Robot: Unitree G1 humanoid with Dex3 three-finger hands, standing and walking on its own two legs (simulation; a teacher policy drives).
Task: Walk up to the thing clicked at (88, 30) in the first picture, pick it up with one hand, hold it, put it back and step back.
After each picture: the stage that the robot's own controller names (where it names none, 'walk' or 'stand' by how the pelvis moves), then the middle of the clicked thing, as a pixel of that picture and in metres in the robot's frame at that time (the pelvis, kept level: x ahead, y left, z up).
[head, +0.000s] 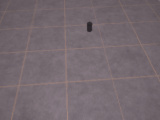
stand; (89, 26) +1.68 -0.11 -0.72
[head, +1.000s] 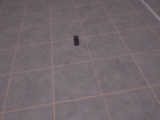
walk; (76, 40) +1.54 +0.19 -0.70
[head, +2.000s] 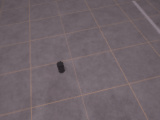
walk; (60, 67) +1.00 +0.31 -0.72
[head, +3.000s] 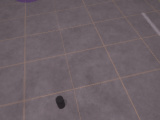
walk; (60, 102) +0.61 +0.25 -0.72
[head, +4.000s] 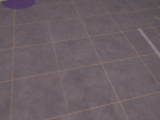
stand; out of the picture +0.40 +0.19 -0.70
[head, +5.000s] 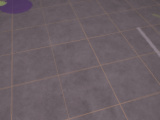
stand; out of the picture +0.36 +0.21 -0.72
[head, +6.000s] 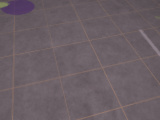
stand; out of the picture +0.35 +0.21 -0.73
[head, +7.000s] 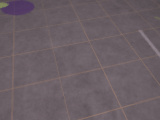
stand; out of the picture +0.34 +0.21 -0.73
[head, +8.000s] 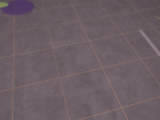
stand; out of the picture +0.34 +0.21 -0.73
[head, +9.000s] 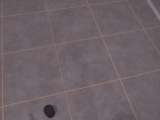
go down; (49, 111) +0.38 +0.20 -0.62
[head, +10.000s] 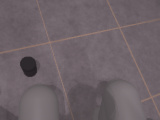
go down; (29, 67) +0.44 +0.21 -0.31
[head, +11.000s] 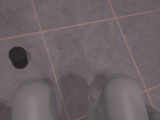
close in; (19, 58) +0.45 +0.21 -0.28
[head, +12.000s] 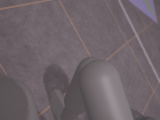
close; out of the picture +0.44 +0.25 -0.23
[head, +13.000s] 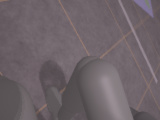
close; out of the picture +0.43 +0.26 -0.23
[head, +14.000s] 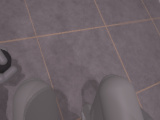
lift; out of the picture +0.36 +0.26 -0.11
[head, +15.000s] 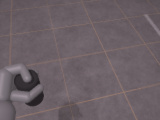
lift; (30, 88) +0.32 +0.17 +0.04
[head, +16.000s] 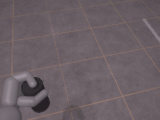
hold; (36, 95) +0.31 +0.17 +0.00
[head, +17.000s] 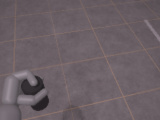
hold; (36, 93) +0.32 +0.17 +0.00
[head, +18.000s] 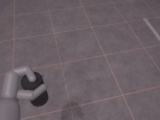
crouch; (35, 89) +0.33 +0.17 +0.00
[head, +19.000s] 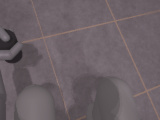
crouch; (8, 47) +0.45 +0.21 -0.10
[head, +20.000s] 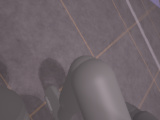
lower; out of the picture +0.44 +0.27 -0.23
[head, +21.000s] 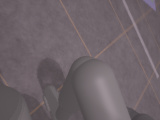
lower; out of the picture +0.44 +0.27 -0.24
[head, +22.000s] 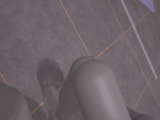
lower; out of the picture +0.44 +0.27 -0.24
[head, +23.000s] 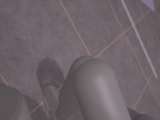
lower; out of the picture +0.44 +0.27 -0.24
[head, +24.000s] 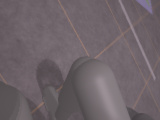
loosen; out of the picture +0.44 +0.27 -0.24
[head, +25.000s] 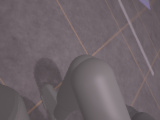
withdraw; out of the picture +0.43 +0.27 -0.24
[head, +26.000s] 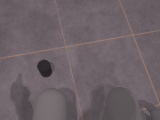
walk; (45, 69) +0.45 +0.19 -0.39
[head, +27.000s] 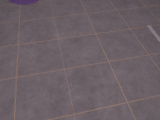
stand; out of the picture +0.37 +0.17 -0.66
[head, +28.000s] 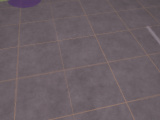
stand; out of the picture +0.39 +0.18 -0.66
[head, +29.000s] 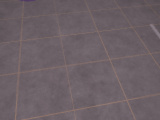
stand; out of the picture +0.39 +0.18 -0.67
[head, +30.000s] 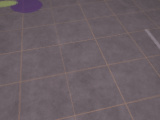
stand; out of the picture +0.40 +0.19 -0.72
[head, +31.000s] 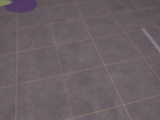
stand; out of the picture +0.37 +0.20 -0.73
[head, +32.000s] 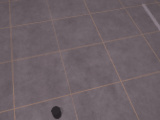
walk; (56, 112) +0.41 +0.17 -0.70
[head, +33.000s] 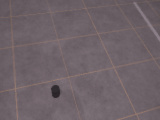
walk; (55, 91) +0.59 +0.16 -0.71
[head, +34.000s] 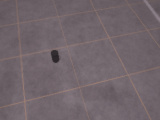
walk; (55, 56) +0.90 +0.27 -0.69
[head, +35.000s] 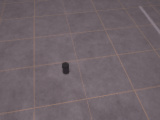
stand; (65, 68) +0.98 +0.16 -0.71
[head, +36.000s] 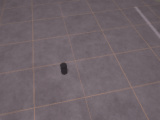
stand; (63, 68) +1.01 +0.20 -0.72
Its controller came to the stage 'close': yes
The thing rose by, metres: 0.72
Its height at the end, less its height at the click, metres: +0.00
